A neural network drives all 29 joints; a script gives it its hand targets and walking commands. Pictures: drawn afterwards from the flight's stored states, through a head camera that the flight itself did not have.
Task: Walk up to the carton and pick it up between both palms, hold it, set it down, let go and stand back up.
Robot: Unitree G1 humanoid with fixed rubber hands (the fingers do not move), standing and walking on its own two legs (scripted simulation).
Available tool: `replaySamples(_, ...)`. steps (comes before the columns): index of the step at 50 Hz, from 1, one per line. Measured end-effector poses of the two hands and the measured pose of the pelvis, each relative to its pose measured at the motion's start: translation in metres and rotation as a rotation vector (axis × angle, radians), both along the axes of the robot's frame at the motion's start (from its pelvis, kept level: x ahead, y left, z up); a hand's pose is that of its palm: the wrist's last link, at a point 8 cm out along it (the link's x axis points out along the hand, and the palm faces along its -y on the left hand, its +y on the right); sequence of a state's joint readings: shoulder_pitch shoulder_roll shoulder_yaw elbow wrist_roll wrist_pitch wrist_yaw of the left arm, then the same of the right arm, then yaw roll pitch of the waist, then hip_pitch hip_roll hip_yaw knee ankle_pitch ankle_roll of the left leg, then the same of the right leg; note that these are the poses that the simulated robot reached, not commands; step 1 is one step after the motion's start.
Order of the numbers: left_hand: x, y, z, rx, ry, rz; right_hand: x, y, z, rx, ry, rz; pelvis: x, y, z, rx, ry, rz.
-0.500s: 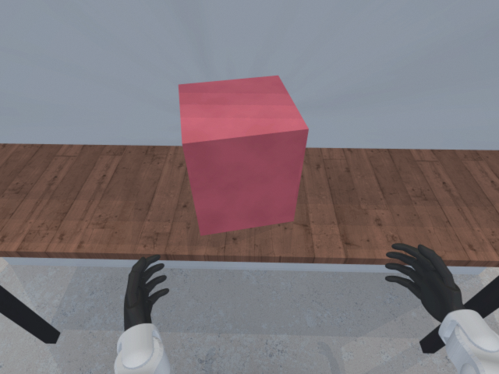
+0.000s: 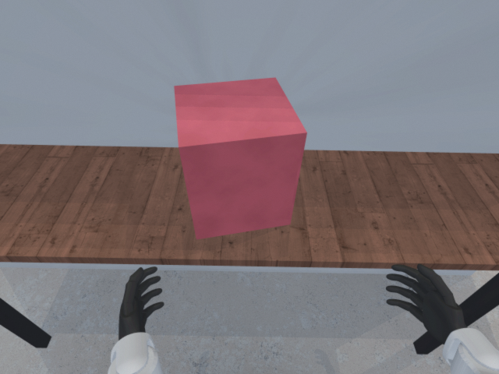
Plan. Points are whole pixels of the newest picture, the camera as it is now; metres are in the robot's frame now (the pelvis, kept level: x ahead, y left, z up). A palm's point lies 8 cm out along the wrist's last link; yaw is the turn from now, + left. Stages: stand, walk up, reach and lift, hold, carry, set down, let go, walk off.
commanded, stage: set down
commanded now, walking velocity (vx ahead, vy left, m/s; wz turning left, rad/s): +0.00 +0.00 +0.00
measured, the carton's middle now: (235, 159) +0.52 +0.10 +0.05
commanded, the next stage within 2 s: let go in 1.42 s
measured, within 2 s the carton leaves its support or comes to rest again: neither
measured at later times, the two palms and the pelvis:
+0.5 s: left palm (122, 342) +0.17 +0.22 +0.00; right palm (445, 343) +0.20 -0.25 -0.01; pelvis +0.01 +0.01 +0.00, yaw +0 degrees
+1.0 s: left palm (117, 347) +0.16 +0.24 -0.03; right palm (428, 348) +0.20 -0.24 -0.03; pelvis +0.02 +0.02 +0.00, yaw +1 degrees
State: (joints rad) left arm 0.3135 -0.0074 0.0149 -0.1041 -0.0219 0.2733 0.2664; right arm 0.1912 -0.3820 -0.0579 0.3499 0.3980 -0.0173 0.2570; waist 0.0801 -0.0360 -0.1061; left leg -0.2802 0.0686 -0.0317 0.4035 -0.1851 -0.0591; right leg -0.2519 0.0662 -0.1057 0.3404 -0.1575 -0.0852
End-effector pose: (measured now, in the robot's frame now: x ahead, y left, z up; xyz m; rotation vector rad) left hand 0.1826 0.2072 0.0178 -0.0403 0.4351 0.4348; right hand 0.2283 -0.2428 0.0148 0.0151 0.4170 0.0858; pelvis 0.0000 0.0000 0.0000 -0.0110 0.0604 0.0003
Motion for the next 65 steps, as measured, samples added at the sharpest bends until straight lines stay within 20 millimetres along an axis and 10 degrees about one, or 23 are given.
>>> replaySamples(65,-0.025,0.049,-0.055,0.059,0.228,-0.161,-0.039,0.012,-0.063,-0.16,0.228,-0.087,0.02,0.022,0.002,-0.003,0.014,0.015)
